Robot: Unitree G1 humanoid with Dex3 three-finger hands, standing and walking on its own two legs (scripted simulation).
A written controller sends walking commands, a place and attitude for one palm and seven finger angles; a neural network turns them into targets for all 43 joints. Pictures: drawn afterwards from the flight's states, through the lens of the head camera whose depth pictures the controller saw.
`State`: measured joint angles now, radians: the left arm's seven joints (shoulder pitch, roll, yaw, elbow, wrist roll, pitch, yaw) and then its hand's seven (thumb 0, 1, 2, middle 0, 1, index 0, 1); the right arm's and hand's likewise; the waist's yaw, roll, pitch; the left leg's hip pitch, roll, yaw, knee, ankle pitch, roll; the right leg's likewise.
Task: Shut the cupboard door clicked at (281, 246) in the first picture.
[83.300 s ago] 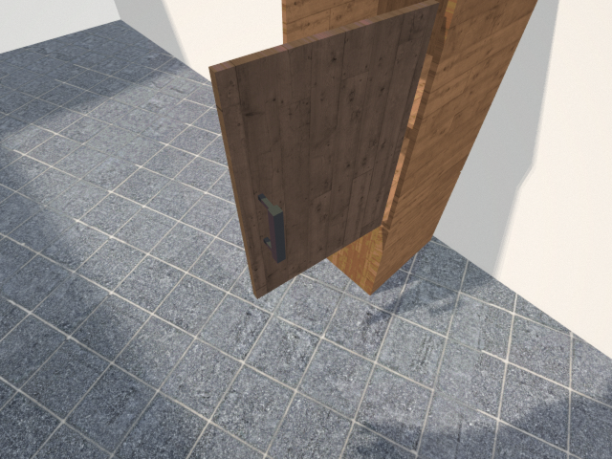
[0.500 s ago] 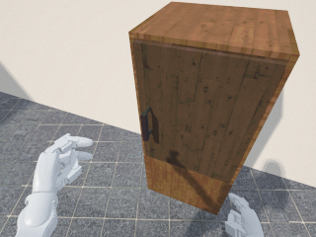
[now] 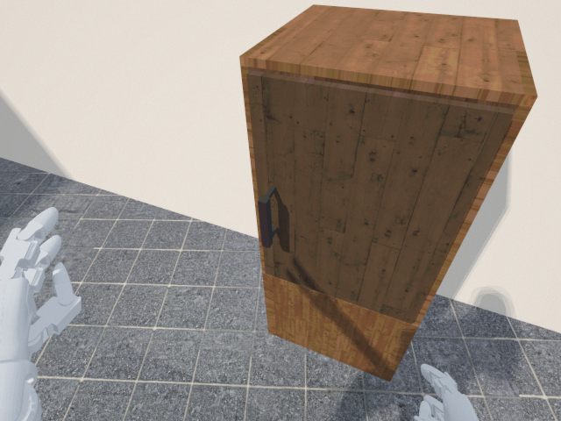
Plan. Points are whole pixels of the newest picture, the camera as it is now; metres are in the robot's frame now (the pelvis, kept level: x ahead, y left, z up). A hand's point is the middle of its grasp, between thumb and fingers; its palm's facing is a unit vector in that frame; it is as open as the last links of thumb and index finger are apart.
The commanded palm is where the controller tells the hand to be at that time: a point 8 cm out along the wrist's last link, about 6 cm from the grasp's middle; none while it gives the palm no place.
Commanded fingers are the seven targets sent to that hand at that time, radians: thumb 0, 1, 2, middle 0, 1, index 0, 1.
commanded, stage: draw the hand back to the body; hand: left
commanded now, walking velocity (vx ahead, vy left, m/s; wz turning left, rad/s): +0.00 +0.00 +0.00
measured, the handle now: (269, 217) +0.57 +0.11 -0.07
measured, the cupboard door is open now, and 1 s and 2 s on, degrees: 0 0 0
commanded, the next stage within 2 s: step back with the hand held close in 0.10 s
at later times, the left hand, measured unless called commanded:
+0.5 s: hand (101, 295) +0.20 +0.23 +0.15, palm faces +0.40 -0.80 -0.45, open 7.4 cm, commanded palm +0.14 +0.28 +0.18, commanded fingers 0.00 0.90 0.90 -0.20 -0.30 -0.20 -0.30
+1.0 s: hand (44, 337) +0.14 +0.26 +0.16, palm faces +0.45 -0.77 -0.45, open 7.4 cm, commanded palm +0.08 +0.30 +0.18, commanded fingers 0.00 0.90 0.90 -0.20 -0.30 -0.20 -0.30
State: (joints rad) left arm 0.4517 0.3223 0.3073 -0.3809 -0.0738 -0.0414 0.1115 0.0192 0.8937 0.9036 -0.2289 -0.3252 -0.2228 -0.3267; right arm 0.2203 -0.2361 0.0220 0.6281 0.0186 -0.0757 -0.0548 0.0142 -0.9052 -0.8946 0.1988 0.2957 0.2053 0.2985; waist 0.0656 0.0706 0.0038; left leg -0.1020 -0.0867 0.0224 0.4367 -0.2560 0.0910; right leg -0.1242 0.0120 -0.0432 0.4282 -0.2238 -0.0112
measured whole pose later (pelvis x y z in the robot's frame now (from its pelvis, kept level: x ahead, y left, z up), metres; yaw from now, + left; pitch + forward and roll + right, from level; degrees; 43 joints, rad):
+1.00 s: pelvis -0.06 +0.00 -0.02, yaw +1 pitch +0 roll -1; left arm 0.51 0.41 0.42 -0.48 -0.02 -0.18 0.15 0.02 0.89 0.90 -0.22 -0.31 -0.21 -0.31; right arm 0.25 -0.23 0.00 0.55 0.00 -0.01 -0.10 0.01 -0.90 -0.89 0.20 0.30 0.21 0.30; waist -0.01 0.00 -0.03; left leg -0.38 -0.07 0.02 0.62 -0.25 0.10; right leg -0.37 0.05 0.03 0.60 -0.23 0.00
